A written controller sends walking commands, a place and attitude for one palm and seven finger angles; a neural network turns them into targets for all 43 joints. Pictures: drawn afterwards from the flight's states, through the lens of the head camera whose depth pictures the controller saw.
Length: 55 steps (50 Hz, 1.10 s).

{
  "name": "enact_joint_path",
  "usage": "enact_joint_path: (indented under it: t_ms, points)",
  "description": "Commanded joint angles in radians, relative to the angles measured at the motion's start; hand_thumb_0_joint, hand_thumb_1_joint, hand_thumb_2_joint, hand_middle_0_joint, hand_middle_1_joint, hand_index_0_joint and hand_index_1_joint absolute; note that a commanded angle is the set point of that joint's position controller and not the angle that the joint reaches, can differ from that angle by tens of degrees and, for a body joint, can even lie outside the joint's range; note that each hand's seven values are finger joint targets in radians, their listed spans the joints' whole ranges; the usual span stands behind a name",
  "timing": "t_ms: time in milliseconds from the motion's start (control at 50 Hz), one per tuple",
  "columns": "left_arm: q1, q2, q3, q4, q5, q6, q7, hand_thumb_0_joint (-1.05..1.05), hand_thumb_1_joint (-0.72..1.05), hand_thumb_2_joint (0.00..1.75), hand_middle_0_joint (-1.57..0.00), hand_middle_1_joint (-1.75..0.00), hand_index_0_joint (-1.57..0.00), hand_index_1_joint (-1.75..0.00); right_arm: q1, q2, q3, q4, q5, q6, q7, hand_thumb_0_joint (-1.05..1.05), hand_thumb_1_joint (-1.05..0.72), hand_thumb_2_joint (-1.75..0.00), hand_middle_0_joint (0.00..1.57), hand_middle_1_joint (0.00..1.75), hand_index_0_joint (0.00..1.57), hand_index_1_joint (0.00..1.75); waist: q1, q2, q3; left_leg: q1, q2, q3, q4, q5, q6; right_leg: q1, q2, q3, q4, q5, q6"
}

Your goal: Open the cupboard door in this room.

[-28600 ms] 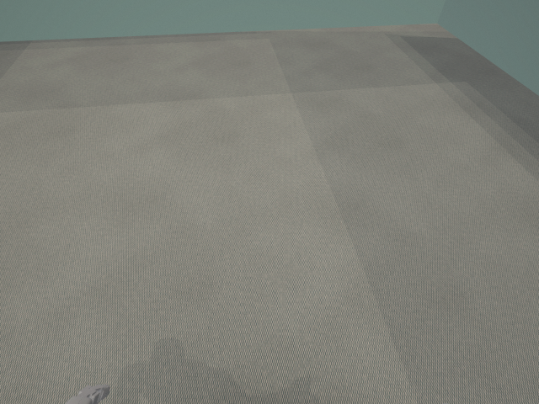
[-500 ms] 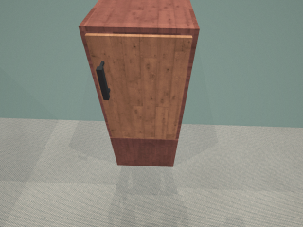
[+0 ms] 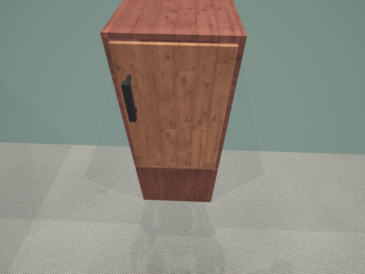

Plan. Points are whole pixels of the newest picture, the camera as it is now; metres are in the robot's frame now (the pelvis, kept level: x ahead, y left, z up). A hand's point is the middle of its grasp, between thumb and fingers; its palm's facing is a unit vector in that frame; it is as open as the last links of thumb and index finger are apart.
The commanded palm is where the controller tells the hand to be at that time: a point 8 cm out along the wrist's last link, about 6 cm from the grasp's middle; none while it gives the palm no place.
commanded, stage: look again from close up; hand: left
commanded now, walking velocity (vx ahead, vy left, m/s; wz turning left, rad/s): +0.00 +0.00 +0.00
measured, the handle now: (130, 98) +0.61 +0.21 +0.03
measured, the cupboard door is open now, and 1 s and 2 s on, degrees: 0 0 0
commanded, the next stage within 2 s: shuffle to correct the standing spot in 0.24 s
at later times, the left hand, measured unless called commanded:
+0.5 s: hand out of the picture -0.01 +0.16 -0.18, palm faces +0.08 -0.98 -0.16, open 7.4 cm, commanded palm none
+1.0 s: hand out of the picture +0.13 +0.18 -0.17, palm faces +0.09 -0.96 -0.25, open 7.3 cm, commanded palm none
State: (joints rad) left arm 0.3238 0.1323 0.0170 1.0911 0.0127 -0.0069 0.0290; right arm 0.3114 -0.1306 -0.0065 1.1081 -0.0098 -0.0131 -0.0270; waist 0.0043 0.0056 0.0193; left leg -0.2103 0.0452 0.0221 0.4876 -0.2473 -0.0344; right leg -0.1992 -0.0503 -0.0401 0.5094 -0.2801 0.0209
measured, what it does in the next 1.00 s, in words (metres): steps on the spot: right foot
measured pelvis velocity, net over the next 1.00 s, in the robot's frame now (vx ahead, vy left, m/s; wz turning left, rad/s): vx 0.08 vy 0.00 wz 0.03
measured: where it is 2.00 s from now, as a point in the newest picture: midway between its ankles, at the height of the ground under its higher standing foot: outside the picture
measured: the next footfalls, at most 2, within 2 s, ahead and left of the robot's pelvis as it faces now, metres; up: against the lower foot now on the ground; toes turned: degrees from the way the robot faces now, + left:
right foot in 0.82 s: +0.12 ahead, -0.10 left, +0.00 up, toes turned -8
left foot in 1.16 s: +0.13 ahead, +0.12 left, +0.00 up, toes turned +3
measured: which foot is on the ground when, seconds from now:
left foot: down 0.00-0.84, up 0.86-1.00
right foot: down 0.00-0.64, up 0.66-0.80, down 0.82-1.00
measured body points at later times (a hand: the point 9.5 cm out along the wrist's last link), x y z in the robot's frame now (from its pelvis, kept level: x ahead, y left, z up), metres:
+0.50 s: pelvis +0.01 +0.00 +0.00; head +0.01 +0.00 +0.45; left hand -0.02 +0.21 -0.16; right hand +0.00 -0.22 -0.17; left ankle +0.01 +0.14 -0.74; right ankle +0.00 -0.13 -0.74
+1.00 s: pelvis +0.08 +0.00 +0.00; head +0.11 -0.02 +0.44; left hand +0.12 +0.23 -0.15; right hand +0.06 -0.21 -0.17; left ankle +0.03 +0.12 -0.70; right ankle +0.08 -0.09 -0.74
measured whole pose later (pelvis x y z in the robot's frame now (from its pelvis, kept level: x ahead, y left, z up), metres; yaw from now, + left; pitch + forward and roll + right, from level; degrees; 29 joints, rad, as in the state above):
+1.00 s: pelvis +0.08 +0.00 +0.00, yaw +2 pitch -1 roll +1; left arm 0.20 0.15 0.04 1.02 0.02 -0.02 0.05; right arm 0.30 -0.12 -0.03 1.12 0.00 0.03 -0.04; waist 0.00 0.01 0.08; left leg -0.32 0.02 0.05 0.86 -0.54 -0.02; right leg -0.26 -0.05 -0.16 0.57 -0.31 -0.05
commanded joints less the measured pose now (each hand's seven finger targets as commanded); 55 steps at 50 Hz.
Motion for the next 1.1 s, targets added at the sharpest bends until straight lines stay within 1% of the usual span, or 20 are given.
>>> enact_joint_path:
  t_ms: [0, 320, 440, 540, 580, 620, 640, 680, 720, 740, 760, 780, 800, 820, 840, 860, 900, 980, 1040, 1080]
  points:
    - [0.072, 0.088, 0.019, -0.024, 0.006, -0.014, 0.006, 0.0, 0.9, 0.9, -0.2, -0.3, -0.2, -0.3, 0.057, -0.087, -0.015, -0.028, -0.004, -0.01, -0.003, 0.0, -0.9, -0.9, 0.2, 0.3, 0.2, 0.3, 0.001, 0.003, 0.085, -0.057, 0.044, -0.049, -0.11, 0.066, 0.047, -0.043, -0.045, 0.044, -0.105, 0.048, -0.043]
    - [0.078, 0.089, 0.018, -0.019, 0.004, -0.019, 0.005, 0.0, 0.9, 0.9, -0.2, -0.3, -0.2, -0.3, 0.053, -0.085, -0.015, -0.022, -0.004, -0.011, -0.004, 0.0, -0.9, -0.9, 0.2, 0.3, 0.2, 0.3, 0.002, -0.01, 0.043, -0.016, 0.043, -0.036, -0.091, 0.121, 0.045, -0.029, -0.051, 0.051, -0.111, 0.096, -0.046]
    - [0.107, 0.12, 0.04, -0.023, 0.012, -0.004, -0.008, 0.0, 0.9, 0.9, -0.2, -0.3, -0.2, -0.3, 0.057, -0.076, -0.023, -0.032, -0.016, 0.006, 0.011, 0.0, -0.9, -0.9, 0.2, 0.3, 0.2, 0.3, 0.012, -0.078, 0.142, -0.127, -0.013, 0.01, -0.012, -0.212, 0.05, -0.103, -0.08, 0.136, -0.183, -0.359, -0.085]
    - [0.117, 0.127, 0.055, -0.036, 0.011, -0.01, -0.011, 0.0, 0.9, 0.9, -0.2, -0.3, -0.2, -0.3, 0.091, -0.056, -0.026, -0.049, -0.018, -0.007, 0.018, 0.0, -0.9, -0.9, 0.2, 0.3, 0.2, 0.3, -0.007, -0.103, 0.155, -0.104, -0.025, 0.054, 0.059, -0.168, 0.06, -0.153, -0.117, 0.174, -0.182, -0.391, -0.125]
    - [0.093, 0.102, 0.05, -0.044, 0.012, -0.015, -0.017, 0.0, 0.9, 0.9, -0.2, -0.3, -0.2, -0.3, 0.15, -0.076, -0.029, -0.031, -0.016, -0.019, 0.016, 0.0, -0.9, -0.9, 0.2, 0.3, 0.2, 0.3, -0.031, 0.019, 0.154, -0.028, 0.016, -0.024, -0.04, -0.174, 0.079, -0.2, -0.049, 0.083, -0.049, -0.288, -0.107]
    - [0.052, 0.039, 0.04, -0.072, 0.016, -0.025, -0.024, 0.0, 0.9, 0.9, -0.2, -0.3, -0.2, -0.3, 0.258, -0.151, -0.046, 0.006, -0.018, -0.034, 0.004, 0.0, -0.9, -0.9, 0.2, 0.3, 0.2, 0.3, -0.065, 0.265, 0.136, 0.091, 0.205, -0.29, -0.213, -0.164, 0.174, -0.345, 0.052, -0.086, 0.272, -0.193, -0.061]
    - [0.0, 0.034, 0.033, -0.098, 0.019, -0.034, -0.024, 0.0, 0.9, 0.9, -0.2, -0.3, -0.2, -0.3, 0.289, -0.153, -0.047, 0.014, -0.021, -0.039, -0.004, 0.0, -0.9, -0.9, 0.2, 0.3, 0.2, 0.3, -0.081, 0.291, 0.156, 0.171, 0.262, -0.375, -0.243, -0.008, 0.24, -0.473, 0.049, -0.076, 0.39, -0.268, -0.06]
    - [-0.041, 0.028, 0.033, -0.11, 0.012, -0.043, -0.024, 0.0, 0.9, 0.9, -0.2, -0.3, -0.2, -0.3, 0.262, -0.117, -0.032, 0.009, -0.022, -0.047, -0.011, 0.0, -0.9, -0.9, 0.2, 0.3, 0.2, 0.3, -0.064, 0.16, 0.163, 0.163, 0.294, -0.332, -0.182, 0.417, 0.288, -0.48, -0.011, -0.018, 0.439, -0.28, -0.064]
    - [0.006, -0.004, 0.029, -0.085, 0.001, -0.043, -0.023, 0.0, 0.9, 0.9, -0.2, -0.3, -0.2, -0.3, 0.173, -0.118, -0.022, -0.01, -0.025, -0.046, -0.02, 0.0, -0.9, -0.9, 0.2, 0.3, 0.2, 0.3, -0.016, 0.134, 0.115, 0.08, 0.229, -0.157, -0.109, 0.668, 0.221, -0.268, -0.02, -0.029, 0.235, -0.221, -0.054]
    - [0.074, -0.01, 0.031, -0.062, -0.002, -0.042, -0.021, 0.0, 0.9, 0.9, -0.2, -0.3, -0.2, -0.3, 0.123, -0.12, -0.018, -0.021, -0.018, -0.042, -0.025, 0.0, -0.9, -0.9, 0.2, 0.3, 0.2, 0.3, 0.023, 0.119, 0.074, 0.035, 0.175, -0.091, -0.052, 0.65, 0.17, -0.12, -0.01, -0.046, 0.063, -0.062, -0.041]
    - [0.158, 0.014, 0.034, -0.031, -0.001, -0.046, -0.017, 0.0, 0.9, 0.9, -0.2, -0.3, -0.2, -0.3, 0.095, -0.114, -0.019, -0.026, -0.008, -0.041, -0.026, 0.0, -0.9, -0.9, 0.2, 0.3, 0.2, 0.3, 0.058, 0.059, 0.01, 0.004, 0.114, -0.034, 0.033, 0.559, 0.113, 0.028, -0.015, -0.037, -0.076, 0.196, -0.026]
    - [0.2, 0.093, 0.042, -0.014, 0.0, -0.052, -0.004, 0.0, 0.9, 0.9, -0.2, -0.3, -0.2, -0.3, 0.106, -0.086, -0.015, -0.034, 0.006, -0.042, -0.025, 0.0, -0.9, -0.9, 0.2, 0.3, 0.2, 0.3, 0.054, -0.083, -0.08, -0.084, 0.07, -0.004, 0.076, 0.335, 0.063, 0.204, -0.105, 0.062, -0.046, 0.552, -0.036]
    - [0.206, 0.135, 0.047, -0.009, -0.002, -0.049, 0.007, 0.0, 0.9, 0.9, -0.2, -0.3, -0.2, -0.3, 0.125, -0.062, -0.012, -0.037, 0.012, -0.033, -0.022, 0.0, -0.9, -0.9, 0.2, 0.3, 0.2, 0.3, 0.041, -0.178, -0.124, -0.138, 0.01, 0.034, 0.115, -0.009, 0.026, 0.266, -0.245, 0.178, -0.024, 0.894, -0.095]
    - [0.172, 0.168, 0.045, -0.021, -0.003, -0.041, 0.009, 0.0, 0.9, 0.9, -0.2, -0.3, -0.2, -0.3, 0.158, -0.049, -0.026, -0.03, 0.018, -0.022, -0.023, 0.0, -0.9, -0.9, 0.2, 0.3, 0.2, 0.3, 0.021, -0.164, -0.14, -0.128, -0.009, 0.022, 0.18, -0.251, 0.018, 0.247, -0.337, 0.188, -0.028, 1.038, -0.172]
    - [0.141, 0.166, 0.046, -0.033, 0.001, -0.035, 0.012, 0.0, 0.9, 0.9, -0.2, -0.3, -0.2, -0.3, 0.138, -0.033, -0.03, -0.028, 0.015, -0.013, -0.026, 0.0, -0.9, -0.9, 0.2, 0.3, 0.2, 0.3, 0.023, -0.136, -0.088, -0.142, -0.019, 0.025, 0.241, -0.296, 0.015, 0.202, -0.333, 0.169, -0.022, 1.111, -0.205]
    - [0.119, 0.158, 0.049, -0.032, 0.003, -0.032, 0.018, 0.0, 0.9, 0.9, -0.2, -0.3, -0.2, -0.3, 0.101, -0.023, -0.03, -0.027, 0.011, 0.003, -0.027, 0.0, -0.9, -0.9, 0.2, 0.3, 0.2, 0.3, 0.035, -0.225, -0.052, -0.178, -0.012, 0.024, 0.33, -0.337, 0.012, 0.18, -0.318, 0.172, -0.028, 1.159, -0.213]
    - [0.079, 0.129, 0.045, -0.041, 0.009, -0.02, 0.029, 0.0, 0.9, 0.9, -0.2, -0.3, -0.2, -0.3, 0.073, -0.021, -0.032, -0.029, 0.007, 0.019, -0.025, 0.0, -0.9, -0.9, 0.2, 0.3, 0.2, 0.3, 0.035, -0.227, 0.002, -0.228, -0.008, 0.0, 0.429, -0.332, 0.014, 0.147, -0.314, 0.14, -0.041, 1.146, -0.236]
    - [0.009, 0.16, 0.065, -0.086, 0.015, 0.0, 0.033, 0.0, 0.9, 0.9, -0.2, -0.3, -0.2, -0.3, 0.028, -0.016, -0.041, -0.053, 0.005, 0.031, -0.008, 0.0, -0.9, -0.9, 0.2, 0.3, 0.2, 0.3, 0.027, -0.146, -0.028, -0.207, -0.026, 0.025, 0.368, -0.248, 0.005, 0.126, -0.284, 0.094, -0.063, 0.922, -0.242]
    - [-0.042, 0.179, 0.073, -0.118, 0.016, 0.012, 0.027, 0.0, 0.9, 0.9, -0.2, -0.3, -0.2, -0.3, 0.021, -0.021, -0.046, -0.072, 0.001, 0.04, -0.002, 0.0, -0.9, -0.9, 0.2, 0.3, 0.2, 0.3, 0.005, -0.158, -0.031, -0.12, -0.032, 0.043, 0.264, -0.151, 0.006, 0.014, -0.257, 0.09, -0.081, 0.655, -0.222]
    - [-0.078, 0.176, 0.074, -0.131, 0.016, 0.02, 0.024, 0.0, 0.9, 0.9, -0.2, -0.3, -0.2, -0.3, 0.068, -0.019, -0.047, -0.065, -0.001, 0.032, -0.001, 0.0, -0.9, -0.9, 0.2, 0.3, 0.2, 0.3, -0.031, -0.161, -0.036, 0.012, -0.031, 0.058, 0.081, -0.01, 0.01, -0.075, -0.219, 0.073, -0.05, 0.423, -0.176]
